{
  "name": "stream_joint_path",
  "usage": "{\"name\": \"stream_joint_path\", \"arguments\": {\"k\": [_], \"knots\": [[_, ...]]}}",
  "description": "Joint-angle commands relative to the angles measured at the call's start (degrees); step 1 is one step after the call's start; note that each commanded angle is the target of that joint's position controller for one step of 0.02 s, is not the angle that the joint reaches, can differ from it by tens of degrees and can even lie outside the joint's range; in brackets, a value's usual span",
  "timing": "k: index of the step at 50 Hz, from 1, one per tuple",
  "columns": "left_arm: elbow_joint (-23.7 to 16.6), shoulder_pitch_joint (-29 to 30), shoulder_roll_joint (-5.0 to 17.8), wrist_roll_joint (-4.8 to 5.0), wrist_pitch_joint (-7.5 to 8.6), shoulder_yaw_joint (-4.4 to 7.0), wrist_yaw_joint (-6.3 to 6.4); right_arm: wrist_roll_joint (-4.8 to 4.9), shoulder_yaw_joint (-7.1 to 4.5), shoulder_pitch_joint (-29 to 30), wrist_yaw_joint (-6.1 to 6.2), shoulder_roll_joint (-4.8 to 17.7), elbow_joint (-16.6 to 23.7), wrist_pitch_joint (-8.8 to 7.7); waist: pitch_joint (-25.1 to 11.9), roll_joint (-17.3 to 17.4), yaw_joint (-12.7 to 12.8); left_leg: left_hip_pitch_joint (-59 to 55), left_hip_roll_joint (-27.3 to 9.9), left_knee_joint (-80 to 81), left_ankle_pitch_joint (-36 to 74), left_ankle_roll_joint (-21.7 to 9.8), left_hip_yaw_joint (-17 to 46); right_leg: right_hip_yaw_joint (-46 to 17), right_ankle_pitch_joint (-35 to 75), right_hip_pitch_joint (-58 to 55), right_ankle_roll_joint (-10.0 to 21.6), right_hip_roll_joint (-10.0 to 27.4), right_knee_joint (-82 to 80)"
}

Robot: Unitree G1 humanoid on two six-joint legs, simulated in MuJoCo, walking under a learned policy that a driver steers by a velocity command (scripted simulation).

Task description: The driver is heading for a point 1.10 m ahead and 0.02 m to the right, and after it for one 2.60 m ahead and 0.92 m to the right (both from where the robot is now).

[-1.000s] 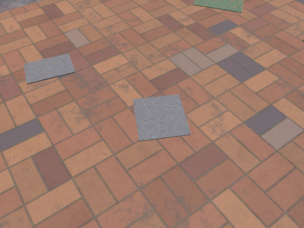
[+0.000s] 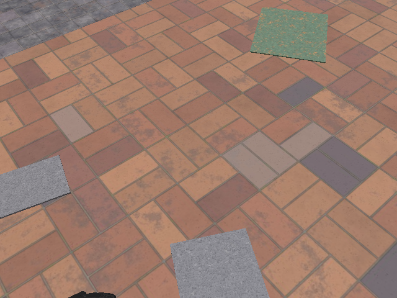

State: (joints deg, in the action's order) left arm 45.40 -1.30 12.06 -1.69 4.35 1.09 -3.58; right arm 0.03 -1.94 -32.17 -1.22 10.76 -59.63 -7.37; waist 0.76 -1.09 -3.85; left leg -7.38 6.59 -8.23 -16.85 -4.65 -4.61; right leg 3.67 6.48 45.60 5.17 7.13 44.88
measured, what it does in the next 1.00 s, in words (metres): walks ahead: right foot, then left foot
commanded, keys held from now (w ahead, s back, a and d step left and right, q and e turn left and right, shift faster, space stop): w+shift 0.86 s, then w+e+shift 0.14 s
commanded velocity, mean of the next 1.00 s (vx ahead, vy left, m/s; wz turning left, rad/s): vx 1.00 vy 0.00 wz -0.04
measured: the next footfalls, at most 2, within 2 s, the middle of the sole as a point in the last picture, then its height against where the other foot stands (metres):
right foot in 0.14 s outside the picture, level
left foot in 0.60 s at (170, 213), level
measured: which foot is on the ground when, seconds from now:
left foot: down 0.00-0.16, up 0.18-0.58, down 0.60-1.00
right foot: up 0.00-0.12, down 0.14-0.62, up 0.64-1.00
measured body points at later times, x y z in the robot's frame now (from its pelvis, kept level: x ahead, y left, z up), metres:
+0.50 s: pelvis +0.48 -0.01 +0.00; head +0.52 -0.01 +0.44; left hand +0.37 +0.23 -0.14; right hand +0.73 -0.21 -0.08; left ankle +0.73 +0.13 -0.68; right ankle +0.32 -0.08 -0.73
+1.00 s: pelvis +0.98 +0.02 -0.01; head +1.02 +0.02 +0.44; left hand +1.24 +0.21 -0.10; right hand +0.86 -0.22 -0.14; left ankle +0.78 +0.08 -0.73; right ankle +1.22 -0.09 -0.69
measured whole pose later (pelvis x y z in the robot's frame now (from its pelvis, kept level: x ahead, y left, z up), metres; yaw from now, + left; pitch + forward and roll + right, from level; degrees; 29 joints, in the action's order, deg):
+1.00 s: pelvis +0.98 +0.02 -0.01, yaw -2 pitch +2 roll +0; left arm 43.2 2.5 13.4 -1.1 4.6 -1.1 -3.6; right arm -0.3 -1.4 -31.1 -0.5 13.0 -58.6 -7.8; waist 2.5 -0.5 -4.8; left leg -16.6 5.1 -1.2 -19.1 -4.0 -5.6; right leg 6.9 7.9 41.5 7.5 2.1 33.9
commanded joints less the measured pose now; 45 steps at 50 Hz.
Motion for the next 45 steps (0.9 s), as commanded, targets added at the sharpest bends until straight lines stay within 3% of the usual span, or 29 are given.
{"name": "stream_joint_path", "arguments": {"k": [1, 3, 4, 6, 7, 8, 9, 10, 11, 12, 14, 16, 18, 20, 23, 25, 27, 28, 29, 30, 31, 32, 33, 34, 35, 37, 39, 43, 45], "knots": [[-4.4, 7.2, 2.0, 0.72, 0.57, -0.47, -0.11, 0.43, -0.67, 0.9, 0.73, 8.0, 3.2, -1.52, 9.3, 2.1, 1.9, 11.3, -14.4, 9.5, 38.7, -3.7, 3.8, 4.3, 5.7, -12.6, 1.5, -4.0, -10.4], [-4.6, 6.8, 3.8, 0.56, 0.67, 0.01, 0.65, -0.31, -0.67, -0.4, 1.29, 10.0, 2.7, -0.98, 5.7, 4.3, 2.7, 1.1, -15.5, 2.5, 62.2, -2.6, 2.4, 6.4, 0.5, -15.1, 2.8, -8.4, -12.9], [-4.2, 4.1, 5.1, 0.53, 0.64, 0.45, 1.08, -1.04, -0.93, -0.3, 1.90, 11.5, 2.4, -0.40, 2.5, 6.5, 4.6, -2.8, -16.7, -3.5, 72.6, -2.2, 2.4, 6.5, -4.2, -18.0, 3.5, -10.5, -13.2], [0.8, -13.9, 9.2, 0.70, 0.60, 2.33, 2.53, -2.61, -1.74, 2.1, 3.05, 14.2, 2.3, 1.35, -7.2, 9.3, 13.3, -3.0, -18.1, -26.6, 77.7, -2.2, 2.1, 4.0, -11.7, -34.8, 5.5, -12.4, -14.5], [4.0, -25.0, 11.6, -0.06, 0.40, 3.61, 3.55, -2.67, -1.90, 5.0, 3.08, 13.9, 3.1, 1.75, -11.7, 8.4, 18.6, 6.0, -16.3, -43.0, 66.1, -2.6, 1.3, 0.7, -15.5, -48.5, 6.9, -8.6, -15.3], [5.0, -30.7, 16.4, -1.72, 0.17, 5.06, 4.43, -1.75, -0.46, 3.8, 1.98, 6.5, 5.5, 1.28, -17.3, -2.7, 16.4, 25.4, -9.3, -66.1, 27.0, -2.7, 1.3, -17.8, -32.1, -64.0, 10.1, 6.2, -13.3], [5.2, -28.1, 16.0, -1.74, 0.17, 5.43, 3.19, 1.66, 0.04, -1.4, 0.83, 3.8, 6.8, 0.07, -23.0, -14.4, 10.4, 44.0, -1.0, -81.0, -8.7, -1.9, 8.9, -50.1, -40.7, -73.2, 16.5, 15.8, -25.3], [5.2, -22.5, 12.0, -0.70, 0.48, 5.05, 2.42, 1.10, -0.55, 6.6, 1.54, 8.0, 8.5, -0.15, -13.5, -5.4, 9.9, 50.0, -6.3, -79.1, -2.2, -3.8, 10.7, -44.1, -40.4, -66.3, 13.6, 12.0, -29.3], [5.7, -19.7, 8.3, -0.30, 1.09, 4.23, 2.13, 0.73, -0.57, 11.8, 1.38, 8.1, 9.9, -0.33, -6.6, 0.2, 8.9, 49.8, -8.3, -75.5, 2.1, -3.9, 9.9, -35.4, -33.8, -56.8, 12.3, 10.6, -30.9], [6.3, -18.0, 5.6, -0.78, 1.55, 3.60, 2.05, -0.01, -0.27, 13.5, 1.06, 6.7, 10.2, -0.03, -2.5, 4.4, 6.5, 47.5, -10.3, -71.9, 3.0, -3.7, 10.0, -29.6, -28.8, -48.8, 10.6, 8.3, -32.5], [8.2, -18.3, 3.3, -0.26, 2.32, 2.44, 2.66, -2.16, 0.47, 12.3, -0.39, 3.7, 10.8, 1.80, 0.5, 2.0, 2.0, 43.2, -12.6, -67.2, 3.1, -2.2, 10.1, -22.2, -27.1, -38.1, 8.1, 4.6, -35.4], [9.6, -20.2, 4.2, 1.05, 3.35, 2.38, 2.75, -2.88, 0.85, 16.2, -1.32, 3.0, 12.7, 2.88, 4.5, 0.6, 1.2, 46.5, -14.8, -63.4, 3.9, -0.4, 8.3, -17.9, -24.2, -34.3, 7.8, 2.9, -38.7], [9.7, -21.8, 5.7, 1.27, 3.95, 2.43, 2.42, -2.94, 1.19, 24.1, -1.75, 4.1, 16.1, 3.03, 7.6, 0.7, 2.4, 49.5, -15.5, -55.3, 10.2, 0.7, 4.8, -12.4, -15.7, -32.0, 7.3, 0.5, -41.8], [9.9, -23.5, 5.1, 1.74, 4.39, 2.11, 1.98, -2.59, 1.70, 30.7, -2.10, 4.4, 18.3, 2.57, 9.3, 1.6, 3.7, 46.0, -14.2, -42.9, 19.0, 1.0, 1.1, -6.4, -2.7, -30.3, 5.8, -3.2, -42.4], [10.8, -27.2, 8.3, 2.55, 5.13, 2.40, 2.37, -1.29, 2.50, 36.5, -2.68, 4.1, 20.2, 2.10, 9.0, 0.2, 5.7, 36.4, -11.1, -28.8, 29.7, -0.7, -2.2, -4.8, 9.6, -33.5, 4.4, -1.0, -47.2], [11.4, -28.6, 9.9, 2.11, 4.76, 2.36, 2.77, -1.26, 2.17, 37.5, -2.13, 5.9, 20.7, 2.09, 7.6, -1.4, 5.8, 36.5, -8.9, -23.9, 28.8, -2.2, -3.1, -3.0, 23.7, -44.3, 3.5, 0.3, -44.4], [11.7, -29.0, 12.2, 1.04, 3.83, 2.62, 3.58, -1.79, 1.16, 33.9, -1.26, 8.6, 19.9, 2.13, 2.1, -4.6, 3.2, 32.3, -4.5, -23.2, 21.0, -3.4, -4.2, -2.1, 44.8, -53.2, 2.6, 2.2, -34.8], [11.8, -28.3, 13.5, 0.14, 2.96, 2.91, 4.19, -1.69, 0.30, 27.0, -0.60, 10.5, 18.2, 2.17, -2.2, -6.3, -0.6, 25.7, -3.0, -23.3, 16.5, -4.3, -3.0, -2.0, 50.3, -54.7, 2.3, 3.2, -25.3], [11.6, -26.5, 14.6, -0.49, 1.97, 3.26, 4.83, -1.59, -0.83, 15.5, 0.33, 12.5, 14.5, 2.34, -7.8, -6.8, -6.1, 15.0, -2.3, -23.1, 12.7, -5.2, -2.1, -1.6, 50.0, -53.0, 2.1, 3.5, -11.6], [11.0, -24.2, 14.0, -0.84, 1.49, 3.27, 5.07, -2.16, -2.16, 4.1, 1.43, 15.1, 11.1, 2.69, -12.4, -5.9, -11.4, 2.4, -6.2, -23.6, 7.7, -6.5, 1.3, -1.0, 38.9, -44.5, 2.0, 1.5, 5.3], [8.9, -26.7, 6.0, -0.08, 1.84, 1.71, 4.17, -3.62, -3.61, -1.0, 2.26, 20.1, 10.1, 2.82, -17.9, 6.8, -8.3, -11.5, -20.8, -24.4, -6.2, -8.8, 19.5, -1.0, -2.4, -27.0, 1.8, -5.6, 29.2], [7.7, -33.5, 3.7, 3.53, 2.96, 1.16, 3.20, -3.61, -4.09, 1.7, 1.02, 20.3, 10.1, 2.86, -25.2, 19.1, -2.0, -20.7, -30.2, -11.0, -13.7, -15.2, 52.5, -9.0, -33.2, -9.9, 1.1, -13.2, 44.0], [6.4, -25.5, 7.7, 2.79, 3.02, 1.63, 3.93, -2.57, -3.80, 8.2, 0.26, 15.7, 10.5, 2.63, -15.6, 8.6, -1.6, -13.9, -26.3, -7.8, -14.2, -12.7, 45.9, -10.0, -26.4, -4.1, 2.6, -7.6, 42.6], [5.0, -19.4, 8.0, 2.29, 3.12, 1.63, 3.80, -2.07, -2.96, 11.0, -0.03, 11.6, 10.1, 2.00, -7.7, 2.2, -1.1, -3.8, -24.4, -6.8, -7.1, -11.6, 36.1, -8.8, -21.8, -4.0, 2.4, -5.6, 38.8], [4.6, -17.3, 6.6, 1.48, 2.85, 1.28, 3.48, -2.49, -2.39, 12.4, -0.17, 9.1, 9.3, 1.56, -3.8, -1.8, 1.1, 4.0, -22.0, -5.5, -2.3, -10.1, 30.0, -9.0, -20.7, -6.2, 2.3, -3.7, 35.0], [3.9, -18.3, 3.7, -0.44, 1.04, 0.54, 2.08, -1.94, -1.21, 11.9, 0.34, 6.2, 7.3, 0.88, -0.5, 0.9, 5.3, 14.9, -18.4, -2.3, -0.6, -7.9, 22.7, -9.1, -20.5, -11.0, 1.1, -1.4, 30.0], [1.9, -14.6, 2.7, -1.02, -0.07, 0.11, 1.11, -0.64, -1.10, 10.0, 0.47, 6.4, 5.7, -0.06, 3.5, 2.7, 6.2, 18.5, -16.7, 1.2, 1.4, -7.5, 18.5, -7.5, -20.0, -7.8, -0.4, 0.6, 25.8], [-3.9, -0.5, 3.3, -0.79, 0.28, -1.10, 0.20, -0.06, -1.14, 7.0, -0.20, 7.9, 5.4, -0.95, 8.2, 2.1, 4.0, 22.0, -11.5, 5.3, 20.5, -6.1, 8.0, -0.7, -5.1, -7.5, -1.7, 0.5, 5.9], [-4.6, 3.7, 2.8, 0.44, 0.61, -1.80, -0.37, 0.46, -1.19, 4.3, -0.08, 9.1, 4.7, -1.61, 8.5, 1.4, 2.3, 20.5, -11.5, 8.5, 31.2, -3.7, 3.4, 3.5, 2.6, -13.6, -0.3, -2.6, -4.5]]}}
Keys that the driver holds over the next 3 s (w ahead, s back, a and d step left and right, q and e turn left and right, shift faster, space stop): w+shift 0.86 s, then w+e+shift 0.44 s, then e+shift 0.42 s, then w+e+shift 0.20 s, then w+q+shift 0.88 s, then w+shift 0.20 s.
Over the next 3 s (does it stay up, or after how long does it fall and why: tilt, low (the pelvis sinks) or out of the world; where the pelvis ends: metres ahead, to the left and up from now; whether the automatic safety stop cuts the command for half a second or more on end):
stays up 2.26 -0.76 0.00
